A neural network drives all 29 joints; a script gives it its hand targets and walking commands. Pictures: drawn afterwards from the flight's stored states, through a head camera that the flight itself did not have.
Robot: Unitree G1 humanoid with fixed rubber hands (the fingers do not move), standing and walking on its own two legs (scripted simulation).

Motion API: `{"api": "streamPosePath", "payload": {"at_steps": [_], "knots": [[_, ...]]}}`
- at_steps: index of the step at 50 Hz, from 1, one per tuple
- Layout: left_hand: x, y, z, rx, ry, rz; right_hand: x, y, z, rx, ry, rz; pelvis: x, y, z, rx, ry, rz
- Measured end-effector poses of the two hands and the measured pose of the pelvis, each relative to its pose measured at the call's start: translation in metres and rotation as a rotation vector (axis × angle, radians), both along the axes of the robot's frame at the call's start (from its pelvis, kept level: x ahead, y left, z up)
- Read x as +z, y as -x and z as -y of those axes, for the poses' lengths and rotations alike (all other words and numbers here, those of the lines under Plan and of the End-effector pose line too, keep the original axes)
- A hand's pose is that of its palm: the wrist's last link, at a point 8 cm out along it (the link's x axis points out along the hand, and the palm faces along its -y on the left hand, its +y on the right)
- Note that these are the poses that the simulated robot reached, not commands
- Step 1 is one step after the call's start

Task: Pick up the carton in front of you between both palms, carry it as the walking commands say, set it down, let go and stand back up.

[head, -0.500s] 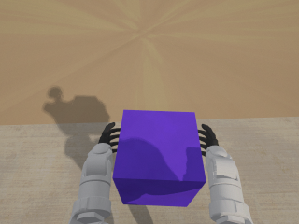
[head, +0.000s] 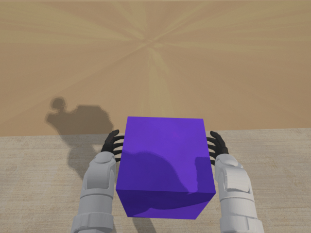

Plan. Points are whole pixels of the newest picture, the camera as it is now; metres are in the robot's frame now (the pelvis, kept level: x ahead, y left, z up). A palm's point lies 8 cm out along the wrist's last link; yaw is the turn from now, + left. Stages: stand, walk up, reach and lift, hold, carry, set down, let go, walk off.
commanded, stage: hold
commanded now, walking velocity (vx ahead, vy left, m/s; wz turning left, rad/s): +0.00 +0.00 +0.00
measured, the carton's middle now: (163, 170) +0.29 +0.00 -0.03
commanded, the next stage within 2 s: carry in 1.40 s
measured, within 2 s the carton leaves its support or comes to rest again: neither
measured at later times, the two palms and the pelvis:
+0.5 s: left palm (107, 157) +0.28 +0.15 +0.05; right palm (222, 160) +0.28 -0.15 +0.05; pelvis -0.01 +0.00 +0.00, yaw +0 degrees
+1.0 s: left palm (108, 157) +0.28 +0.15 +0.05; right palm (222, 160) +0.28 -0.15 +0.05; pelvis +0.00 +0.00 +0.00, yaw +0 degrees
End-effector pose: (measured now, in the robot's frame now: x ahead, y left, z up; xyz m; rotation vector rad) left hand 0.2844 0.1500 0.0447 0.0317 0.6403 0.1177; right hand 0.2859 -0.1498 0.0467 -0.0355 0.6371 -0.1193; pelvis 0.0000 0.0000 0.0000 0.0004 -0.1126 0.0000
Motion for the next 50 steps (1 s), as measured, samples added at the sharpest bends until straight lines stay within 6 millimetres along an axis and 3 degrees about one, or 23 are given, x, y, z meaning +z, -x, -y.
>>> {"api": "streamPosePath", "payload": {"at_steps": [19,50], "knots": [[0.004,0.007,0.000,0.006,0.019,-0.013,0.003,0.009,0.000,-0.019,-0.019,-0.013,-0.002,0.014,-0.003,-0.005,0.000,0.030],[0.002,0.004,0.001,-0.009,-0.003,-0.021,0.002,0.006,0.001,-0.004,0.000,-0.022,0.000,0.002,-0.001,-0.004,-0.001,0.022]]}}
